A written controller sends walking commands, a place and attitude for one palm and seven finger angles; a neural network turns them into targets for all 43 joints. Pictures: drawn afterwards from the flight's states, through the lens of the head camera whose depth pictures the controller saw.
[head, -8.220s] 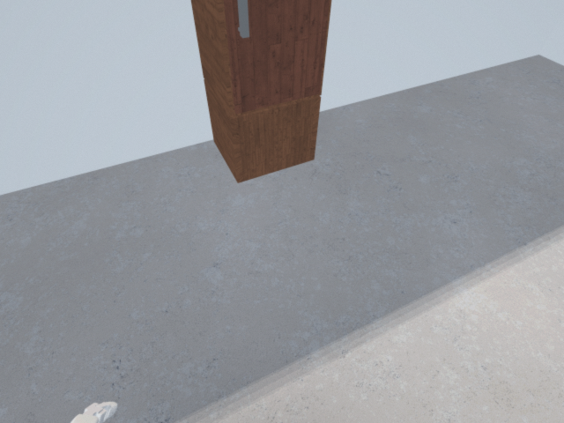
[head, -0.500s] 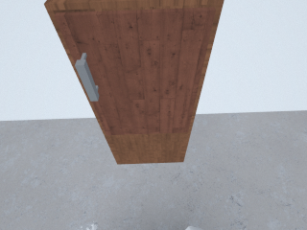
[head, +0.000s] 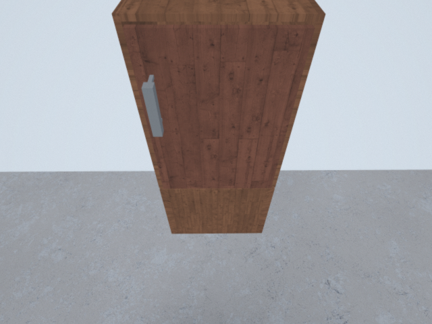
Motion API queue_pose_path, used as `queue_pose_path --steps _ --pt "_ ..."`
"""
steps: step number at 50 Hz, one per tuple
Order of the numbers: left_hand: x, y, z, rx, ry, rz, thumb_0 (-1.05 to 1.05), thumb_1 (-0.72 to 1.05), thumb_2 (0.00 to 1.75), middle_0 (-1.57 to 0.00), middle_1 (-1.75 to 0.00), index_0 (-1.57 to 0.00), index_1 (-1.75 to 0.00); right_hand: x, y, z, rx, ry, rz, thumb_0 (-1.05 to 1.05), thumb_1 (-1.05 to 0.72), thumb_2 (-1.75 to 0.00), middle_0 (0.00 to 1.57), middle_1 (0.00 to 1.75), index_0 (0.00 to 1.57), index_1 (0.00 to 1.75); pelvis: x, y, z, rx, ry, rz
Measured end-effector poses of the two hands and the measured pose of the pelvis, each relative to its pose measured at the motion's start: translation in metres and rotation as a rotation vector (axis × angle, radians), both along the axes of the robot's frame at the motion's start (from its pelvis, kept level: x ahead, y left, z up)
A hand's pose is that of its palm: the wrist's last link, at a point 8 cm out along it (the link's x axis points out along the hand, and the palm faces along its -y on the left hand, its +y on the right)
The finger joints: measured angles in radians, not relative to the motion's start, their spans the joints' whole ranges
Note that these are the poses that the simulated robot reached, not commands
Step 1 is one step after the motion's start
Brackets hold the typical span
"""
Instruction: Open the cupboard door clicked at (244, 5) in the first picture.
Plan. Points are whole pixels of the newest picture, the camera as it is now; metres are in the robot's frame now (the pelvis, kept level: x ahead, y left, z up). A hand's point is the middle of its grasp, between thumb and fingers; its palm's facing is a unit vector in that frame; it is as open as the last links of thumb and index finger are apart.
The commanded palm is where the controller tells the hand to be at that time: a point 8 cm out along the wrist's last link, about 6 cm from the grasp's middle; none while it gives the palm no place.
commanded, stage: come to a stop and stand still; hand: left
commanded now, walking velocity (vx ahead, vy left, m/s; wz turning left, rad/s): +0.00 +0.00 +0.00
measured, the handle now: (154, 106) +0.61 +0.20 +0.06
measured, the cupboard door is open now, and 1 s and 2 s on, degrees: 0 0 0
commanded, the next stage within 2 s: look again from close up in 0.52 s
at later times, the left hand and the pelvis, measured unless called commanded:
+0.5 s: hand out of the picture -0.05 +0.13 -0.17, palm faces +0.04 -0.99 -0.15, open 7.4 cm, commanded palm none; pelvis -0.03 -0.02 +0.00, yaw +1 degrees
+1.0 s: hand out of the picture +0.01 +0.18 -0.17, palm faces +0.03 -0.98 -0.21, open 7.3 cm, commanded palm none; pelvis +0.00 +0.01 +0.00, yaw +1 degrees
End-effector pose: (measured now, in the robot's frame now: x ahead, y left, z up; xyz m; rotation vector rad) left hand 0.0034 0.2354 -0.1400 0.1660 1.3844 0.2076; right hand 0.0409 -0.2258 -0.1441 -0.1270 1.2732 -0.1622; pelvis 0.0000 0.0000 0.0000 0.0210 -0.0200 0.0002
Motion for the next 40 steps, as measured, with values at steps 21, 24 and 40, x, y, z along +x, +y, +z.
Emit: queue_pose_path --steps 21,24,40 --pt "-0.052 -0.055 -0.005 -0.090 0.045 -0.003 0.00 0.91 0.90 -0.20 -0.30 -0.20 -0.30 -0.126 -0.001 0.001 0.043 0.256 -0.057 0.00 -0.91 -0.89 0.20 0.30 0.20 0.30 -0.028 -0.021 0.004 -0.020 -0.017 0.014" --pt "-0.055 -0.056 -0.005 -0.092 0.055 0.003 0.00 0.91 0.90 -0.20 -0.30 -0.20 -0.30 -0.133 0.002 0.001 0.049 0.275 -0.061 0.00 -0.91 -0.89 0.20 0.30 0.20 0.30 -0.028 -0.021 0.004 -0.021 -0.013 0.015" --pt "-0.033 -0.034 -0.008 -0.061 -0.003 -0.017 0.00 0.91 0.90 -0.20 -0.30 -0.20 -0.30 -0.071 0.020 -0.011 0.062 0.113 -0.003 0.01 -0.91 -0.89 0.20 0.30 0.20 0.30 -0.013 -0.004 -0.005 -0.041 0.005 0.027"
